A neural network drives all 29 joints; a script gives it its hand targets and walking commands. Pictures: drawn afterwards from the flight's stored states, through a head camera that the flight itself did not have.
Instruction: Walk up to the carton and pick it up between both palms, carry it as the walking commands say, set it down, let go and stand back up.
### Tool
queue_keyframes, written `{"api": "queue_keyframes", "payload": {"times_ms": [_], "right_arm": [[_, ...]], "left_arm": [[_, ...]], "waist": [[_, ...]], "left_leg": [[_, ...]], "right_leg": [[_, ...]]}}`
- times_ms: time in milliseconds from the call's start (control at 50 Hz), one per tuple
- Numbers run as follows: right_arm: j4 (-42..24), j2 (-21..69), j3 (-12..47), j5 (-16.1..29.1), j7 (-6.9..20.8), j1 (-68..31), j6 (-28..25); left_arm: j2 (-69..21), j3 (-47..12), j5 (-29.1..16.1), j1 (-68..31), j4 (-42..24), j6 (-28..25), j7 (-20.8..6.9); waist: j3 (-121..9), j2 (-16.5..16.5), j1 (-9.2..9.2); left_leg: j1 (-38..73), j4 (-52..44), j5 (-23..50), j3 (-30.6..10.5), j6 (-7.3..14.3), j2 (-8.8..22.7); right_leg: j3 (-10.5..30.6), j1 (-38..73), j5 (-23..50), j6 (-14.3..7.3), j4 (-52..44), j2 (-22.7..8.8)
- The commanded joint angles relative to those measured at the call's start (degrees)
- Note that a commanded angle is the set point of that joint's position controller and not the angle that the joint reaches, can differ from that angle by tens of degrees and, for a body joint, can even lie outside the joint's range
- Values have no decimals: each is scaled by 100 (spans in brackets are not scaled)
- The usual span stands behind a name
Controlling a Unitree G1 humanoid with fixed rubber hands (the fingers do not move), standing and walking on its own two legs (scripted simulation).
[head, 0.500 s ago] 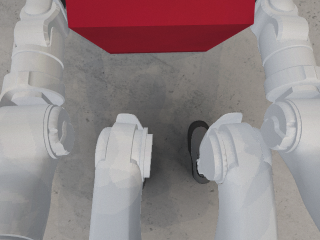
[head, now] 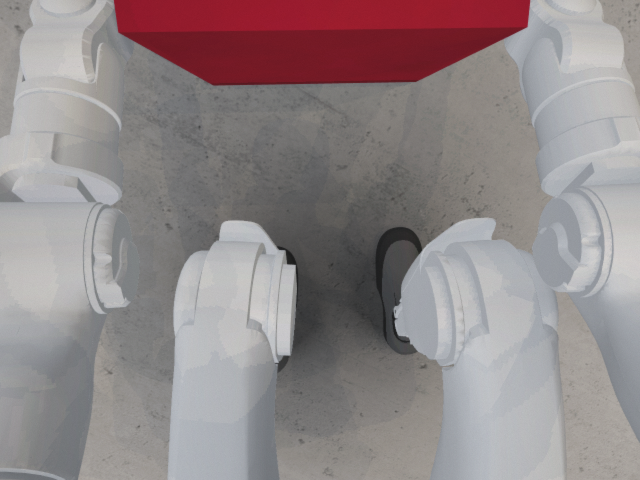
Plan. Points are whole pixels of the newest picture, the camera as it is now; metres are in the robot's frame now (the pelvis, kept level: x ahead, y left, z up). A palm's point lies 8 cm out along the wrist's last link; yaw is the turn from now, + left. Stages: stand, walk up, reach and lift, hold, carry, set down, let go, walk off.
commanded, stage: set down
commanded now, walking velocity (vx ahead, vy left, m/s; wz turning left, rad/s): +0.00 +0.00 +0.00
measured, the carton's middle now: out of the picture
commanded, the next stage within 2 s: let go in 1.78 s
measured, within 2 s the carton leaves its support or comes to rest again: neither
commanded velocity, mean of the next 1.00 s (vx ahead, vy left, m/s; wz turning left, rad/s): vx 0.00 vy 0.00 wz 0.00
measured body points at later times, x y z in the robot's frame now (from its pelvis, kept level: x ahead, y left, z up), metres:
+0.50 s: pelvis +0.01 +0.00 +0.00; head +0.38 +0.02 +0.24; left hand +0.55 +0.23 -0.18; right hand +0.56 -0.21 -0.17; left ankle +0.11 +0.09 -0.32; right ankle +0.13 -0.11 -0.32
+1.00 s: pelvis +0.00 -0.01 +0.09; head +0.37 +0.00 +0.32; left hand +0.56 +0.24 -0.03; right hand +0.55 -0.20 -0.05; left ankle +0.11 +0.09 -0.32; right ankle +0.13 -0.11 -0.32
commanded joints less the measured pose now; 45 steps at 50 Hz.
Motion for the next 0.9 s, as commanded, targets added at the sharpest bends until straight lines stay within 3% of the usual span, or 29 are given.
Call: {"api": "queue_keyframes", "payload": {"times_ms": [0,80,180,200,220,260,300,320,340,360,380,400,420,440,460,500,540,580,600,620,640,700,720,760,800,820,840,860,880], "right_arm": [[-1613,-903,89,180,-236,-1393,-401],[-2597,-1094,189,485,-263,-1234,-332],[-1253,-758,403,588,-92,-840,-62],[-1757,-896,500,617,-128,-1083,-61],[-1851,-1143,250,562,-149,-1022,-111],[-1483,-1248,14,334,-179,-893,-143],[-1890,-1637,-316,300,-221,-1109,-220],[-1745,-1294,-55,422,-216,-900,-171],[-1915,-1254,-27,484,-181,-868,-190],[-1538,-1338,-29,458,-162,-926,-151],[-2126,-1309,113,583,-137,-1113,-150],[-1270,-856,386,615,-83,-859,-15],[-1807,-982,128,541,-39,-783,-97],[-2196,-1079,285,604,-66,-1159,-58],[-2686,-1392,-49,491,-122,-1234,-79],[-2962,-1688,-188,483,-148,-1059,84],[-2926,-1392,65,682,-135,-1009,382],[-3528,-1375,-90,513,-131,-990,506],[-3883,-1622,-151,529,-132,-822,614],[-4587,-1370,-83,577,-190,-742,741],[-4898,-1710,-141,698,-269,-1051,862],[-3162,-1075,-288,351,-181,-28,978],[-4045,-1045,-369,323,-162,-135,962],[-4002,-1344,-589,-45,-157,-140,979],[-4885,-1263,-552,-18,-231,-304,1050],[-4828,-1498,-613,-115,-254,-330,1115],[-5224,-1277,-531,62,-293,-763,1175],[-4104,-1395,-459,16,-265,-417,1188],[-5774,-1475,-436,88,-342,-624,1223]], "left_arm": [[523,-157,-237,-1552,-1409,-303,112],[1115,28,-269,-1602,-2260,-203,263],[984,-19,-176,-1198,-1584,-65,128],[1369,215,-89,-1311,-1878,-91,96],[1152,97,-121,-1234,-1798,-92,120],[1052,184,-168,-1005,-1359,-102,79],[1356,227,-150,-1658,-1926,-183,87],[1450,252,-158,-1276,-1855,-220,85],[1426,262,-251,-1314,-2020,-218,77],[1608,291,-40,-1495,-1905,-186,83],[1474,312,-292,-1457,-2093,-142,59],[1433,411,0,-1050,-1009,-65,12],[1432,242,-253,-1084,-1482,-110,-55],[1957,230,-238,-1623,-2097,-164,-67],[1804,363,-376,-1557,-2467,-111,-34],[1763,204,-324,-1641,-3140,18,29],[1845,356,-282,-1521,-2829,279,41],[2123,586,-160,-1499,-2951,421,50],[2171,495,-231,-1492,-3706,516,62],[2272,673,-172,-1184,-3866,638,50],[2139,633,-302,-1498,-4541,778,67],[1749,738,-194,-532,-2351,916,-138],[2053,1055,2,-404,-3016,854,-190],[1900,883,-274,-792,-3083,849,-210],[2034,939,-134,-736,-3711,873,-257],[1970,639,-340,-1027,-3617,920,-236],[2116,934,-260,-1069,-3959,984,-199],[1968,841,-66,-911,-2991,992,-193],[2318,987,-270,-1060,-4353,1055,-167]], "waist": [[-9198,586,14],[-10426,286,-73],[-9182,557,304],[-9526,178,447],[-9576,449,266],[-8700,251,134],[-9315,583,-146],[-9551,550,45],[-9599,422,-138],[-9513,674,167],[-9894,385,63],[-8776,570,362],[-9177,336,-142],[-9831,385,89],[-10252,146,-125],[-11023,584,-67],[-10653,696,235],[-10996,280,185],[-12080,445,106],[-12505,487,417],[-12873,570,269],[-10022,366,-91],[-11101,365,174],[-11800,19,-220],[-12230,143,8],[-12247,166,-148],[-12410,157,86],[-11323,324,41],[-13306,338,144]], "left_leg": [[3990,-1369,3245,-477,-383,216],[4797,-1301,3834,-691,-279,245],[4015,-1464,2926,-480,-185,369],[4009,-1279,3252,-430,-214,386],[4138,-1342,3127,-437,-241,326],[3495,-1422,2625,-430,-207,294],[3904,-1350,2842,-569,-222,398],[3800,-1444,2750,-549,-238,365],[3928,-1386,2847,-615,-207,368],[4034,-1351,2840,-529,-219,363],[4119,-1389,2673,-452,-186,316],[3543,-1493,2403,-526,-133,389],[3583,-1356,2711,-592,-121,393],[3681,-1370,2643,-636,-66,383],[3865,-1461,2830,-512,-93,298],[5026,-1464,3483,-624,-171,357],[5004,-1678,2971,-496,-132,357],[5037,-1740,3000,-425,-45,282],[5563,-1747,3227,-364,-70,263],[5552,-1866,3318,-268,-18,161],[5638,-1910,3259,-166,-79,153],[4280,-2137,2181,-366,-65,244],[4522,-2240,2476,-232,14,184],[4550,-2283,2641,-271,-80,166],[4623,-2437,2803,-164,-56,143],[4739,-2550,2906,-179,-103,121],[5035,-2669,2852,-314,-55,106],[5027,-2667,2818,-386,-102,147],[5828,-2784,3441,-159,-106,79]], "right_leg": [[39,3659,2474,-40,-651,-58],[-59,4076,2831,-90,-673,-105],[163,3484,2022,-220,-819,-115],[270,3983,2484,-140,-814,-157],[133,3894,2342,-134,-750,-115],[199,3558,2021,-149,-888,-137],[159,3651,2296,-189,-718,-118],[145,3904,2319,-157,-793,-197],[42,3836,2391,-190,-688,-129],[169,3556,2161,-199,-737,-181],[132,4030,2217,-236,-830,-167],[81,3315,1868,-178,-713,-146],[81,3595,2268,-145,-680,-134],[209,4278,2503,-108,-614,-169],[148,4589,2565,-162,-802,-130],[-18,4356,2439,-245,-786,-66],[9,4153,2018,-268,-989,-113],[-197,4377,2143,-194,-1052,-77],[-61,5100,2423,-259,-1228,-94],[-134,5451,2718,-235,-1235,-33],[-49,5824,2789,-259,-1229,-15],[-58,4249,1712,-307,-1647,-8],[51,5031,2198,-217,-1660,-3],[45,5693,2525,-181,-1904,-47],[30,6118,2825,-208,-1932,35],[-18,5892,2885,-188,-2015,29],[-1,5779,2703,-202,-2082,8],[-128,4913,2219,-194,-2043,38],[40,6434,2874,-200,-2262,64]]}}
